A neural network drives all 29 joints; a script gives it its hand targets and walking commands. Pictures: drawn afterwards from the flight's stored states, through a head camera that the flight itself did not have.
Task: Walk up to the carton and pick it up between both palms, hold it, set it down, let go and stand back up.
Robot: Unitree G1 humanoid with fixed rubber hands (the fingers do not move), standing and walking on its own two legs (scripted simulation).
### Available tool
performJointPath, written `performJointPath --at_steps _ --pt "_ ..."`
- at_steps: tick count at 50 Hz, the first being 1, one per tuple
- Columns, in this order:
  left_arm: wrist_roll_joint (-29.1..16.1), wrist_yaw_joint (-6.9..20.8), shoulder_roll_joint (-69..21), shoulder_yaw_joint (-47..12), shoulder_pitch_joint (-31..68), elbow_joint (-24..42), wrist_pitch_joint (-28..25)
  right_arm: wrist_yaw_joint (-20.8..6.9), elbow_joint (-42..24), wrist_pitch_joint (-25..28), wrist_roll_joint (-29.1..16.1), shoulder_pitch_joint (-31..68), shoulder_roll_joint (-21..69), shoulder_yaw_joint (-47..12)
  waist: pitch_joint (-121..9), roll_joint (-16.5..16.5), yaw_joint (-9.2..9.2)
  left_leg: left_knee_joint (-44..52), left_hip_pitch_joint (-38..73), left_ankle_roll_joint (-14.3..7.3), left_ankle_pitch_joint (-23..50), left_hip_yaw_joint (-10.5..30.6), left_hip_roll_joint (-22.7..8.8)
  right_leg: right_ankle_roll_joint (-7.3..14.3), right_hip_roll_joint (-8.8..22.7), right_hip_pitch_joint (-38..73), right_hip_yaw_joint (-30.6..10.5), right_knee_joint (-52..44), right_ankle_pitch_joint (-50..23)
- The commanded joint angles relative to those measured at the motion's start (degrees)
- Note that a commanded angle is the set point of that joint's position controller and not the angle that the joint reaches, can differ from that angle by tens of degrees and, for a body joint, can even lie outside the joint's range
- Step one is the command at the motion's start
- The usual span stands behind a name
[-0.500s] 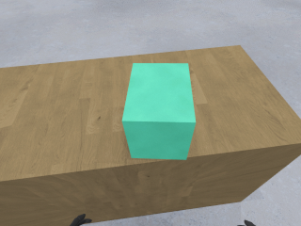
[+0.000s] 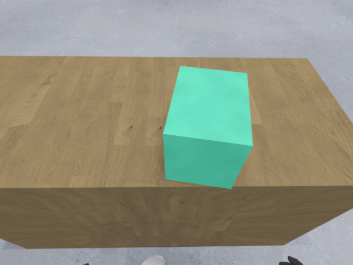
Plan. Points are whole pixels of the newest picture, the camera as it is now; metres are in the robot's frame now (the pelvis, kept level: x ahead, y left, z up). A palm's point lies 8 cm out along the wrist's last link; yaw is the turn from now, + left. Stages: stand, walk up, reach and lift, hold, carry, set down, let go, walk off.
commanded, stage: walk up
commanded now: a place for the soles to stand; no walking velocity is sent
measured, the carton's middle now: (205, 127) +0.43 -0.03 +0.06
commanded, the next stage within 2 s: reach and lift in 0.82 s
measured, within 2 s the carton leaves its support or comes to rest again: neither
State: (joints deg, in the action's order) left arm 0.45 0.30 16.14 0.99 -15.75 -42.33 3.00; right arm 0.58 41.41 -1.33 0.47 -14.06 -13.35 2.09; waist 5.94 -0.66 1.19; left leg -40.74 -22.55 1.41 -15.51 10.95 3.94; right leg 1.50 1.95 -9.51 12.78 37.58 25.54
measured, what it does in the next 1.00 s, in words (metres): stands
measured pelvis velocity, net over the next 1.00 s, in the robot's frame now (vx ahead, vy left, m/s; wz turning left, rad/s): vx -0.01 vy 0.00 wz -0.03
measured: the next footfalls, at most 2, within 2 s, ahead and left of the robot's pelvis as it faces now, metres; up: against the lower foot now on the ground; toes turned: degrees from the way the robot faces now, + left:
none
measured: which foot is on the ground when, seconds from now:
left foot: down 0.00-1.00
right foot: down 0.00-1.00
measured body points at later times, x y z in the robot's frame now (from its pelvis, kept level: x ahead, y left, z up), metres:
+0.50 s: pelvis +0.00 +0.01 +0.00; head +0.02 +0.02 +0.45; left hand +0.05 +0.28 -0.13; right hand +0.11 -0.24 -0.12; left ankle +0.07 +0.12 -0.72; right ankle -0.05 -0.09 -0.72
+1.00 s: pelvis -0.01 +0.00 -0.02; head +0.04 +0.03 +0.43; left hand +0.13 +0.28 -0.14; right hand +0.17 -0.22 -0.13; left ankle +0.07 +0.12 -0.72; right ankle -0.05 -0.09 -0.72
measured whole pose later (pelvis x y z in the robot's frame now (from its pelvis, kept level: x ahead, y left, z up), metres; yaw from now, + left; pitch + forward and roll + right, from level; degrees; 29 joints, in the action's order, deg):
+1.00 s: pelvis -0.01 +0.00 -0.02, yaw -2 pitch +1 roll +0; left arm -2.0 -3.8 18.0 2.5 -8.3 -33.3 18.3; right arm -4.9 58.9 8.0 2.4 4.3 -9.3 3.7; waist 5.6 -3.4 1.7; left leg -47.2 -31.0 0.6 -17.1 3.8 2.5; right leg 1.7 1.5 -20.5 5.9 49.1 28.4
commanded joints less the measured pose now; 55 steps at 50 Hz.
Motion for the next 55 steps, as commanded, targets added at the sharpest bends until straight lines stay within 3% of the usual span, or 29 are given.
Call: performJointPath --at_steps 1,6,10,11,13,14,15,16,17,18,21,24,26,28,30,31,33,37,41,42,43,44,45,47,49,50,51,53,55 --pt "0.2 -0.5 10.9 3.3 0.0 6.3 -1.8 0.3 -6.6 1.4 0.2 -0.7 -9.5 2.9 -5.9 0.8 -0.95 0.7 3.1 -3.7 15.6 -1.6 -2.3 5.5 12.2 -1.0 -10.3 -11.1 -17.2" --pt "0.1 -0.3 10.4 3.1 0.2 6.9 -0.6 0.0 -7.0 1.7 -0.3 -1.5 -11.1 3.5 -5.7 0.0 -0.98 3.0 3.4 -5.5 16.3 3.0 -3.6 3.8 8.5 -2.5 -8.0 -7.2 -11.1" --pt "0.1 -0.1 8.1 2.9 -3.5 6.5 -0.6 0.2 -6.6 1.6 0.0 -0.9 -12.6 3.7 -5.1 5.5 -0.01 11.5 -2.2 -8.3 4.2 12.5 -5.4 1.8 3.5 0.9 -9.0 -5.3 -0.1" --pt "0.1 -0.2 8.0 3.0 -4.4 6.1 -0.9 0.3 -6.6 1.4 0.1 -0.3 -12.4 3.6 -3.7 5.8 0.42 12.9 -4.3 -8.1 1.3 13.6 -5.4 1.7 3.1 1.5 -9.8 -6.9 1.8" --pt "0.1 -0.3 8.6 3.2 -6.1 5.3 -1.9 0.2 -6.9 1.2 0.4 1.0 -11.1 3.1 -1.9 4.3 1.25 10.8 -5.5 -6.2 1.4 10.5 -4.0 2.9 5.6 2.1 -11.6 -11.7 0.9" --pt "0.3 -0.4 9.9 3.5 -5.3 5.0 -2.4 0.2 -6.7 1.1 0.2 0.7 -10.1 2.9 -2.0 1.9 0.66 6.2 -4.6 -4.6 4.8 5.0 -1.9 4.3 9.0 1.9 -12.8 -14.4 -1.4" --pt "0.7 -0.6 11.2 3.8 -4.3 5.1 -2.7 0.0 -6.6 1.2 0.3 0.3 -9.3 2.7 -1.8 0.0 0.19 0.9 -3.4 -3.2 8.1 -0.6 -0.2 6.1 13.4 1.4 -13.9 -16.4 -6.7" --pt "1.0 -0.8 11.9 3.8 -3.1 5.5 -2.9 -0.1 -6.5 1.3 0.7 -0.5 -9.0 2.7 -2.0 -0.3 -0.56 -0.3 -2.6 -2.7 8.5 -3.1 -0.9 7.3 16.3 1.7 -13.3 -15.6 -14.0" --pt "1.0 -0.7 11.8 3.7 -2.4 5.8 -2.9 -0.3 -6.5 1.4 0.8 -1.2 -8.6 2.7 -2.9 -0.5 -0.82 0.1 -0.8 -2.9 9.3 -3.1 -1.8 7.5 16.6 1.5 -11.7 -13.6 -19.3" --pt "0.9 -0.6 11.4 3.4 -2.5 6.0 -2.8 -0.4 -6.7 1.7 0.7 -1.2 -8.7 2.7 -3.9 0.0 -0.55 1.6 1.8 -3.5 11.9 -2.1 -2.3 6.6 15.1 0.4 -9.5 -11.8 -20.0" --pt "0.2 -0.4 10.0 2.9 -2.4 6.3 -1.6 -0.6 -6.3 2.1 -0.4 -2.6 -10.4 3.3 -5.8 1.4 -0.96 5.7 4.2 -6.2 17.8 4.5 -3.4 2.6 7.3 -0.6 -5.9 -6.5 -11.6" --pt "-0.2 -0.4 7.8 2.5 -5.4 5.9 -0.8 0.1 -5.5 1.9 -0.2 -3.0 -12.5 3.6 -5.1 6.2 -0.66 15.1 0.4 -10.4 6.2 18.0 -7.6 0.1 1.4 0.8 -7.7 -2.1 -0.9" --pt "-0.3 -0.6 7.0 2.4 -8.4 5.0 -1.1 0.6 -5.3 1.4 0.2 -1.4 -12.5 3.2 -3.5 8.0 0.7 18.6 -2.0 -11.0 -0.5 21.9 -8.5 -0.1 0.3 1.5 -9.8 -5.0 2.8" --pt "-0.5 -0.7 7.5 2.4 -11.0 3.6 -2.4 0.8 -5.3 1.0 0.3 1.3 -10.6 2.3 -3.2 6.6 2.36 15.0 -2.3 -7.0 2.0 15.0 -6.1 1.3 3.6 3.3 -11.5 -12.9 -1.9" --pt "0.1 -0.9 10.3 2.9 -7.5 3.6 -3.5 0.5 -4.5 1.0 0.1 -0.8 -8.0 1.7 -3.0 2.1 0.1 5.7 0.8 -3.1 9.8 3.3 -1.0 4.1 10.7 1.7 -14.1 -17.0 -9.3" --pt "0.4 -1.0 10.9 2.9 -5.5 4.2 -3.7 0.4 -4.1 1.2 0.4 -1.4 -7.8 1.6 -2.6 2.0 -1.14 4.6 1.7 -2.7 12.7 0.0 -0.8 4.8 13.0 1.7 -13.3 -16.3 -16.9" --pt "0.3 -0.9 10.6 2.7 -5.1 4.7 -3.4 0.1 -3.8 1.5 0.5 -1.6 -7.8 1.6 -4.6 0.8 -1.0 5.2 4.4 -3.4 18.4 0.3 -2.0 4.1 11.5 2.3 -9.5 -12.9 -23.4" --pt "-0.1 -0.8 9.8 2.6 -6.2 4.8 -2.0 0.0 -3.3 1.4 0.0 -1.6 -8.9 2.0 -5.1 -1.2 -0.53 5.1 5.8 -4.8 20.5 2.7 -2.6 2.8 8.4 0.9 -7.5 -11.1 -16.8" --pt "0.0 -0.9 9.8 2.7 -6.1 4.4 -1.5 0.3 -2.8 1.1 -0.1 -1.3 -9.4 2.0 -2.3 -1.0 -0.71 5.1 4.3 -4.4 15.9 2.9 -2.2 3.7 9.1 -1.5 -8.6 -12.1 -10.9" --pt "-1.6 -2.4 14.1 4.2 31.8 18.5 3.9 -0.6 3.4 8.3 5.0 31.9 -1.4 5.2 -9.9 0.6 -4.25 2.3 2.7 0.2 2.5 -8.6 -7.8 -1.1 1.5 -30.5 -9.4 0.3 0.7" --pt "-1.7 -3.9 10.0 1.3 25.2 18.2 7.2 -2.4 11.0 10.7 4.2 25.2 -2.4 5.2 -2.2 -0.3 -4.96 3.2 -1.7 -0.3 -4.3 -6.6 -7.5 -0.1 3.7 -27.6 -10.4 -2.6 7.5" --pt "-2.5 -3.7 8.9 2.1 22.8 17.3 9.9 -3.4 8.6 9.5 5.3 26.3 -4.6 6.2 -8.3 -1.6 -3.39 2.3 1.3 -0.4 -1.3 -6.9 -6.9 -1.2 2.3 -22.3 -7.9 2.7 2.2" --pt "-2.4 -3.7 8.6 2.1 19.8 18.6 11.6 -4.2 10.1 9.4 4.3 22.6 -5.9 5.2 -9.7 -0.8 -3.14 2.4 2.7 -0.5 0.2 -6.1 -6.5 -1.2 2.4 -22.4 -7.6 3.4 0.1" --pt "-2.7 -4.7 6.9 2.2 14.5 23.0 14.0 -5.8 13.2 11.0 1.9 18.1 -9.3 4.2 -15.8 4.0 -2.68 3.9 10.0 -0.2 3.7 -5.2 -6.3 0.1 1.6 -21.8 -7.5 1.9 -4.3" --pt "-2.5 -4.7 5.4 3.6 7.8 24.1 15.5 -6.2 15.8 14.1 -0.2 15.2 -11.9 4.0 -20.3 4.7 -2.06 2.3 23.5 0.6 23.3 -3.9 -6.2 -0.1 -0.7 -23.2 -6.0 -2.8 -15.9" --pt "-1.6 -3.9 4.9 3.9 4.4 21.6 16.5 -5.4 13.0 14.0 -2.2 14.7 -11.0 1.7 -23.0 6.0 -1.95 3.4 27.0 1.4 24.6 -6.9 -6.1 1.4 -2.3 -18.5 -6.5 -4.2 -16.9" --pt "-1.0 -3.5 4.9 4.6 2.6 22.1 17.3 -4.8 10.9 13.6 -3.4 14.7 -10.3 0.7 -22.5 5.6 -0.74 5.1 27.9 1.3 24.4 -7.7 -5.4 1.5 -2.3 -15.5 -7.1 -6.6 -18.1" --pt "-1.0 -3.0 4.9 5.7 2.3 20.9 18.3 -3.5 5.9 12.6 -2.9 15.7 -9.8 0.2 -18.6 1.4 0.15 8.6 27.0 0.4 20.1 -9.9 -3.7 0.1 -2.1 -13.3 -7.8 -10.8 -18.3" --pt "0.3 -3.7 5.8 7.0 3.9 20.6 18.9 -3.0 2.9 10.9 -2.7 16.9 -8.1 -0.7 -13.5 3.6 2.76 11.8 21.2 0.2 18.6 -12.1 -2.4 -1.0 -2.9 -9.0 -7.3 -12.2 -16.9"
